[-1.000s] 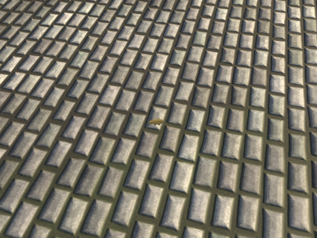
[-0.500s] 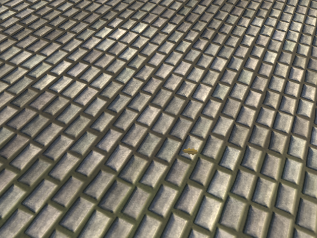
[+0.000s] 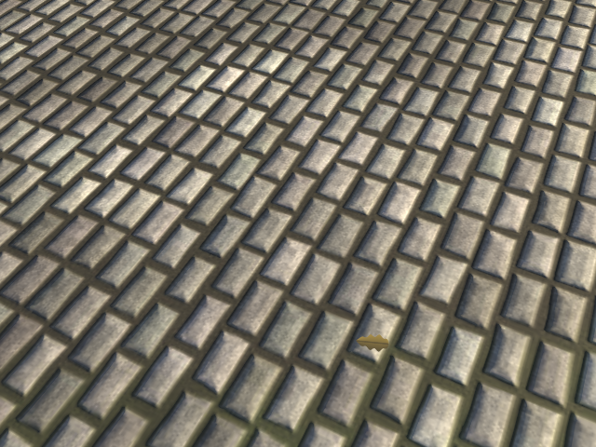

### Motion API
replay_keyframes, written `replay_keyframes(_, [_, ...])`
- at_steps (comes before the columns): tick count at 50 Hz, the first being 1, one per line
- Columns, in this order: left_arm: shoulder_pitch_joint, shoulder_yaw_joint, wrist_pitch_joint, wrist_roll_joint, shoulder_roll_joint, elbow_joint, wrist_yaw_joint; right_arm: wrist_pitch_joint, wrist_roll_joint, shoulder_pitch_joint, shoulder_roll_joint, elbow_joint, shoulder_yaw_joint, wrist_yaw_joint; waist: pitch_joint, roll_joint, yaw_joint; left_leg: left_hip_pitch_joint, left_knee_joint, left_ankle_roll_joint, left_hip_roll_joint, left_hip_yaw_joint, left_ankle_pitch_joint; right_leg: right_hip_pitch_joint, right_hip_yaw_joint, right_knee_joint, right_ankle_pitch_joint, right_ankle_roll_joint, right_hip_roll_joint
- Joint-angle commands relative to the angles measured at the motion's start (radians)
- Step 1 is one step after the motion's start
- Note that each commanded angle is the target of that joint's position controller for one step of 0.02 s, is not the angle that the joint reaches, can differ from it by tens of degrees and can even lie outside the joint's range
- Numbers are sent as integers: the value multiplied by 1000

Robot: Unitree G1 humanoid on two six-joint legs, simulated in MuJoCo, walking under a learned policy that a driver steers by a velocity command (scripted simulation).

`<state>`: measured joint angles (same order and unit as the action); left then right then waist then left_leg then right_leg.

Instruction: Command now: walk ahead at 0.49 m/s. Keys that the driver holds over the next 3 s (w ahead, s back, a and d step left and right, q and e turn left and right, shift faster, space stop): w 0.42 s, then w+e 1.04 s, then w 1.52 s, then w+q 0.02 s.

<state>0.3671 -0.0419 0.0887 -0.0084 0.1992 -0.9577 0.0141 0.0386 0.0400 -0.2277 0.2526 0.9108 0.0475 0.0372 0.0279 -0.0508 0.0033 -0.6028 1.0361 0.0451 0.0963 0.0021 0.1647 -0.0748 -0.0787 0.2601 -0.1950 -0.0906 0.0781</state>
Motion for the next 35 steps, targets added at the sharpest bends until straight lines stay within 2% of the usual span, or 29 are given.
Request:
replay_keyframes(1, [48, -19, 16, 5, 121, 19, -4, 1, -2, 81, 35, -72, 1, 4, 59, 105, 1, -104, -108, -28, 13, 36, -92, 6, 148, -144, 352, -100, -244])
replay_keyframes(5, [96, -14, 17, 3, 125, -10, -12, 8, -12, 223, 8, -114, -18, 6, 72, 113, 36, -35, -351, -22, -26, 82, -189, 43, 106, -137, 460, -86, -234])
replay_keyframes(7, [119, -13, 15, -1, 132, -27, -18, 10, -13, 265, 16, -129, -19, 2, 79, 115, 43, -14, -421, -3, -43, 87, -190, 101, 108, -128, 504, -87, -257])
replay_keyframes(9, [116, -14, 11, -7, 142, -39, -25, 15, -13, 265, 30, -135, -14, -3, 77, 116, 28, 16, -466, 27, -60, 83, -145, 167, 107, -88, 605, -85, -285])
replay_keyframes(11, [84, -18, 6, -14, 159, -40, -32, 22, -13, 179, 55, -109, -3, -14, 27, 132, -20, 135, -492, 64, -107, 93, -54, 211, 93, 36, 853, -67, -294])
replay_keyframes(12, [74, -20, 1, -19, 169, -42, -32, 27, -12, 72, 76, -75, 9, -23, -32, 132, -64, 248, -518, 86, -138, 100, -18, 219, 84, 172, 937, -56, -285])
replay_keyframes(13, [63, -19, -5, -14, 169, -41, -31, 37, -3, -91, 99, -22, 22, -32, -118, 107, -134, 460, -579, 115, -133, 91, -60, 144, 56, 373, 867, -40, -252])
replay_keyframes(14, [74, -7, -4, -5, 134, -11, -27, 42, 22, -258, 177, 10, 44, -45, -243, 16, -178, 719, -576, 165, 75, -130, 22, -61, 21, 671, 524, -27, -201])
replay_keyframes(15, [210, 9, -7, 32, 30, -5, -13, 36, 25, -267, 249, 14, 65, -41, -346, -224, -95, 963, -685, 320, 344, -641, 79, -440, 11, 1043, -299, 13, 5])
replay_keyframes(16, [111, -18, -10, 4, 145, -9, -21, 27, -17, -183, 188, 2, 56, -30, -269, -27, -97, 878, -745, 281, 285, -654, 144, -529, 149, 1094, -290, -9, -40])
replay_keyframes(17, [26, -21, -3, 5, 142, 21, -16, 29, -25, -80, 137, -11, 41, -29, -121, -6, -61, 725, -771, 247, 253, -477, 115, -553, 147, 1056, -188, -13, -87])
replay_keyframes(18, [-8, -18, 1, 3, 124, 26, -13, 36, -20, -38, 87, -11, 28, -25, -55, 34, -39, 610, -809, 221, 210, -379, 8, -521, 139, 1002, -130, -11, -121])
replay_keyframes(19, [-25, -20, -10, -11, 112, 22, -8, 43, -22, -23, 56, 1, 17, -27, -10, 44, -10, 525, -832, 170, 148, -283, -61, -477, 137, 952, -102, -8, -146])
replay_keyframes(20, [24, -14, -25, -22, 89, 16, -1, 49, -27, -27, 47, 15, 12, -32, -21, -15, 20, 478, -850, 167, 140, -235, -101, -424, 131, 914, -91, 8, -156])
replay_keyframes(21, [22, -13, -36, -27, 81, 9, 3, 58, -26, -52, 34, 30, 8, -31, -13, -4, 25, 460, -857, 163, 124, -206, -172, -407, 125, 899, -87, 18, -162])
replay_keyframes(22, [23, -11, -46, -27, 67, 8, 9, 67, -30, -72, 49, 42, 12, -33, -15, -8, 32, 451, -875, 171, 125, -174, -169, -413, 118, 888, -84, 29, -158])
replay_keyframes(24, [-43, -14, -59, -23, 77, 25, 16, 78, -27, -94, 79, 52, 18, -37, 21, 6, 28, 444, -922, 161, 118, -115, -133, -481, 120, 845, -24, 43, -171])
replay_keyframes(25, [-88, -14, -62, -21, 80, 40, 18, 79, -25, -114, 80, 60, 17, -38, 41, 8, 19, 449, -936, 151, 114, -87, -138, -520, 123, 815, 16, 48, -176])
replay_keyframes(28, [-192, -13, -62, -14, 80, 75, 21, 78, -25, -155, 69, 72, 12, -40, 66, 8, -4, 492, -950, 120, 94, -9, -188, -595, 118, 700, 123, 55, -168])
replay_keyframes(31, [-279, -2, -55, -12, 61, 105, 26, 80, -26, -175, 63, 78, 6, -45, 75, 1, -24, 529, -943, 95, 83, 68, -278, -579, 67, 542, 215, 52, -154])
replay_keyframes(35, [-387, 9, -51, -18, 52, 154, 31, 75, -21, -244, 67, 108, 3, -61, 93, -2, -58, 656, -898, 88, 116, 130, -437, -575, -13, 396, 207, 18, -132])
